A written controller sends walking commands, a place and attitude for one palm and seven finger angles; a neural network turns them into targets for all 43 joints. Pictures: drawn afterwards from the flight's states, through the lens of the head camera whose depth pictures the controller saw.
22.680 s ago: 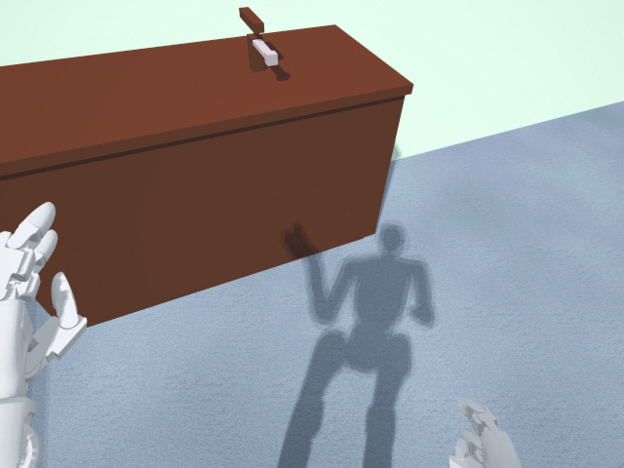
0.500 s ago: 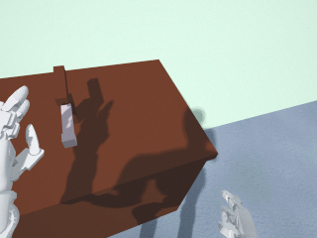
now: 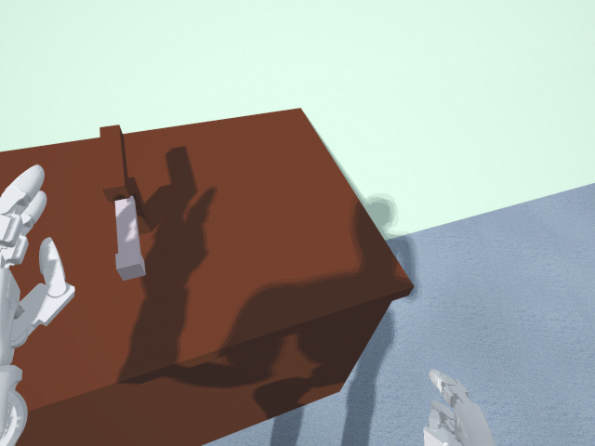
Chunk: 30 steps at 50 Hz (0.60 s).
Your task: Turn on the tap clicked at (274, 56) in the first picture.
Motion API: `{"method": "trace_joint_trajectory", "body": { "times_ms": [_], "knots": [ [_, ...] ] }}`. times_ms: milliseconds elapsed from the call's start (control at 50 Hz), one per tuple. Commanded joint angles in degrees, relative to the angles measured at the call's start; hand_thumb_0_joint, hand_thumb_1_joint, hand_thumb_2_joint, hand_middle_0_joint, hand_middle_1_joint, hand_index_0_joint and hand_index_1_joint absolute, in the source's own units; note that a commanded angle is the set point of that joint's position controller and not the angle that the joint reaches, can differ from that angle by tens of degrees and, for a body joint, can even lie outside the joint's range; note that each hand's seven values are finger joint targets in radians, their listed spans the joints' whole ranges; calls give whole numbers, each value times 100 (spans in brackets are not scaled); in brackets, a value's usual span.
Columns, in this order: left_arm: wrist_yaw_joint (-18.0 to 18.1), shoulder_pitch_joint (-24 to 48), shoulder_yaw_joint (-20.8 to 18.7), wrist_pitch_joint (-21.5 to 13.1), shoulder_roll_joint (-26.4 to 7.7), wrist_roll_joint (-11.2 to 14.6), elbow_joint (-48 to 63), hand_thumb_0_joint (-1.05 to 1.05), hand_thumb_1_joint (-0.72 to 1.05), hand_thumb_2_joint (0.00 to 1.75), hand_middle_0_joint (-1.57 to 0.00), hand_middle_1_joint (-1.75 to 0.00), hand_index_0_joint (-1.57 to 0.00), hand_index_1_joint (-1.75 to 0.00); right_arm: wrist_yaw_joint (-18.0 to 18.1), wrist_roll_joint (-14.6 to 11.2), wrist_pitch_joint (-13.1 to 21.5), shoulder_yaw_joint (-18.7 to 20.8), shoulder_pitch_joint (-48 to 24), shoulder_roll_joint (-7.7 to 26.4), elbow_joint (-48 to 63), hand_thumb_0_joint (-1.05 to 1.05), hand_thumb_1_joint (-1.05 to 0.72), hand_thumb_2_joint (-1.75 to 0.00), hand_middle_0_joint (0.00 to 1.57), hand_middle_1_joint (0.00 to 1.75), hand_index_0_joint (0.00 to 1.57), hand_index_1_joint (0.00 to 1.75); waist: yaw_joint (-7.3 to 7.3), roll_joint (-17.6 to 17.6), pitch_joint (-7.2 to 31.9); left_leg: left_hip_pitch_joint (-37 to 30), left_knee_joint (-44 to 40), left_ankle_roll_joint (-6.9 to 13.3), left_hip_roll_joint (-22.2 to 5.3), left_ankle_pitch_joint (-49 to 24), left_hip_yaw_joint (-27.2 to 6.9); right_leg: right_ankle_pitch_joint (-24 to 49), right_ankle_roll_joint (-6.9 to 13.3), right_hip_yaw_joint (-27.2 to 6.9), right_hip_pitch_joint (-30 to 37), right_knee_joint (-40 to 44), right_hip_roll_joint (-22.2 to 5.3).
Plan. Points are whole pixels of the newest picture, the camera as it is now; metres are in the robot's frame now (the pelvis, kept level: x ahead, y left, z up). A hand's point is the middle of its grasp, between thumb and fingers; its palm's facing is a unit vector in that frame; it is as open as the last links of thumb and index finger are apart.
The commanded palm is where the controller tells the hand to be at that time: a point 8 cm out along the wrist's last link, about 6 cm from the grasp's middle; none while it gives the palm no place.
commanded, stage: look again from close up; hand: left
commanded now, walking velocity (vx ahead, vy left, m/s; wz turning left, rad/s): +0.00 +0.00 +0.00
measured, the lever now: (130, 264) +0.31 +0.25 +0.06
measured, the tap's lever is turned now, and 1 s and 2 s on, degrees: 0 0 0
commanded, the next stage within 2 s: shuffle to correct the standing spot in 0.12 s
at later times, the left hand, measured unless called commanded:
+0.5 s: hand (102, 287) +0.22 +0.22 +0.16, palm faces +0.37 -0.86 -0.35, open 7.4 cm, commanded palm +0.16 +0.25 +0.17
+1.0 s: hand (161, 303) +0.22 +0.16 +0.16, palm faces +0.31 -0.87 -0.38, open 7.4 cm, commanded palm +0.16 +0.20 +0.17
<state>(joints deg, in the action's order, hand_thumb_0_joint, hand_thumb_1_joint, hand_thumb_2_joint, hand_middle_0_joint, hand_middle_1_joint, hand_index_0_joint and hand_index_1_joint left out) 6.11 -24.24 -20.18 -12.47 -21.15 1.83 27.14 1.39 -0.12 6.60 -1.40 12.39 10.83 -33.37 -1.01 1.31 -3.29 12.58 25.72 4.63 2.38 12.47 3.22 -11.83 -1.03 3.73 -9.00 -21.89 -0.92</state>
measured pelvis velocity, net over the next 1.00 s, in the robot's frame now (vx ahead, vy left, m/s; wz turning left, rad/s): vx -0.01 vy -0.08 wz -0.01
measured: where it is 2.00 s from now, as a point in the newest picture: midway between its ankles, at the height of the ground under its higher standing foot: outside the picture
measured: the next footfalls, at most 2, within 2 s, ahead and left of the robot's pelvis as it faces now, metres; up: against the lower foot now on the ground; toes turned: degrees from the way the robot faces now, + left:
none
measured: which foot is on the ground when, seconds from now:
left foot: down 0.00-1.00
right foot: down 0.00-1.00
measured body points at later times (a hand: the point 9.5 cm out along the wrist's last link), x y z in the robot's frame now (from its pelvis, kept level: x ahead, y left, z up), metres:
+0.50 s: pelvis +0.00 -0.03 +0.00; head +0.02 -0.01 +0.45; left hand +0.20 +0.26 +0.18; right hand +0.18 -0.25 -0.07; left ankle +0.02 +0.06 -0.74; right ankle +0.00 -0.13 -0.74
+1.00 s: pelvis -0.01 -0.08 -0.01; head +0.02 -0.06 +0.44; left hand +0.19 +0.20 +0.18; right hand +0.16 -0.32 -0.08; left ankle +0.02 +0.06 -0.74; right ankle +0.00 -0.13 -0.74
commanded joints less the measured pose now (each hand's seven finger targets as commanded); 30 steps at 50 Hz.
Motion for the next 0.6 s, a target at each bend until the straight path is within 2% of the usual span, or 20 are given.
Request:
{"method": "trace_joint_trajectory", "body": {
  "times_ms": [0, 20, 40, 80, 100, 120, 180, 200, 220, 300, 320, 360, 420, 500, 520, 580],
  "knots": [
    [128, 354, -597, -306, -922, 36, 1099, 0, 90, 90, -20, -30, -20, -30, 82, -77, 302, 357, -569, 790, 877, 0, -90, -90, 20, 30, 20, 30, 6, -548, 818, 30, -716, -471, -777, -468, -905, 559, 244, -414, 344, 126, -254],
    [108, 321, -464, -312, -773, 51, 1032, 0, 90, 90, -20, -30, -20, -30, 80, -38, 280, 346, -521, 806, 870, 0, -90, -90, 20, 30, 20, 30, 10, -457, 827, 76, -716, -427, -767, -427, -902, 566, 241, -395, 379, 152, -246],
    [113, 344, -534, -296, -882, 53, 1090, 0, 90, 90, -20, -30, -20, -30, 87, -65, 290, 370, -542, 793, 907, 0, -90, -90, 20, 30, 20, 30, 9, -450, 845, 46, -657, -404, -765, -447, -875, 638, 243, -465, 394, 177, -296],
    [115, 320, -537, -269, -878, 68, 1044, 0, 90, 90, -20, -30, -20, -30, 97, -69, 284, 371, -521, 801, 906, 0, -90, -90, 20, 30, 20, 30, 7, -293, 826, 29, -590, -369, -732, -427, -848, 669, 254, -534, 347, 242, -338],
    [136, 352, -585, -253, -930, 59, 1107, 0, 90, 90, -20, -30, -20, -30, 101, -87, 276, 360, -592, 797, 869, 0, -90, -90, 20, 30, 20, 30, 16, -380, 836, -19, -573, -372, -710, -462, -831, 666, 259, -541, 307, 254, -333],
    [122, 337, -479, -263, -800, 79, 1049, 0, 90, 90, -20, -30, -20, -30, 105, -46, 263, 349, -556, 813, 859, 0, -90, -90, 20, 30, 20, 30, 17, -337, 855, -10, -560, -343, -707, -523, -824, 709, 258, -514, 331, 261, -327],
    [128, 409, -510, -234, -878, 90, 1166, 0, 90, 90, -20, -30, -20, -30, 112, -74, 262, 374, -551, 822, 900, 0, -90, -90, 20, 30, 20, 30, 14, -367, 875, -47, -502, -348, -705, -678, -846, 832, 276, -596, 363, 250, -372],
    [158, 388, -619, -226, -995, 80, 1212, 0, 90, 90, -20, -30, -20, -30, 122, -99, 262, 362, -643, 798, 861, 0, -90, -90, 20, 30, 20, 30, 14, -424, 922, -141, -489, -345, -712, -746, -815, 864, 262, -575, 329, 237, -362],
    [132, 373, -460, -234, -803, 110, 1156, 0, 90, 90, -20, -30, -20, -30, 122, -54, 243, 331, -582, 792, 862, 0, -90, -90, 20, 30, 20, 30, 20, -378, 898, -128, -560, -351, -732, -764, -852, 810, 256, -498, 318, 243, -315],
    [147, 480, -645, -210, -1018, 129, 1284, 0, 90, 90, -20, -30, -20, -30, 135, -98, 227, 355, -647, 764, 894, 0, -90, -90, 20, 30, 20, 30, 13, -590, 858, -242, -633, -441, -882, -1093, -912, 784, 212, -448, 250, 171, -208],
    [111, 455, -468, -199, -811, 157, 1181, 0, 90, 90, -20, -30, -20, -30, 126, -62, 196, 341, -586, 768, 907, 0, -90, -90, 20, 30, 20, 30, 24, -567, 815, -234, -685, -433, -904, -1141, -915, 768, 197, -401, 219, 174, -163],
    [105, 429, -568, -189, -924, 167, 1227, 0, 90, 90, -20, -30, -20, -30, 110, -73, 182, 392, -558, 774, 950, 0, -90, -90, 20, 30, 20, 30, 10, -588, 918, -343, -588, -460, -998, -1424, -924, 867, 193, -424, 242, 153, -187],
    [66, 319, -462, -133, -788, 206, 1175, 0, 90, 90, -20, -30, -20, -30, 75, -73, 132, 380, -563, 771, 969, 0, -90, -90, 20, 30, 20, 30, 28, -568, 873, -245, -594, -421, -1032, -1284, -873, 794, 176, -393, 195, 173, -136],
    [65, 208, -671, -99, -999, 234, 1378, 0, 90, 90, -20, -30, -20, -30, 62, -112, 135, 425, -599, 751, 1023, 0, -90, -90, 20, 30, 20, 30, 15, -578, 993, -278, -421, -385, -1096, -1298, -842, 908, 197, -454, 175, 146, -187],
    [41, 210, -556, -94, -874, 264, 1338, 0, 90, 90, -20, -30, -20, -30, 61, -73, 113, 399, -576, 756, 1032, 0, -90, -90, 20, 30, 20, 30, 25, -577, 976, -185, -431, -365, -1086, -1227, -823, 901, 187, -430, 188, 158, -176],
    [18, 273, -642, -99, -994, 279, 1534, 0, 90, 90, -20, -30, -20, -30, 74, -90, 152, 456, -551, 767, 1088, 0, -90, -90, 20, 30, 20, 30, 12, -714, 952, -101, -386, -349, -1147, -957, -858, 788, 215, -505, 124, 88, -201]
  ]
}}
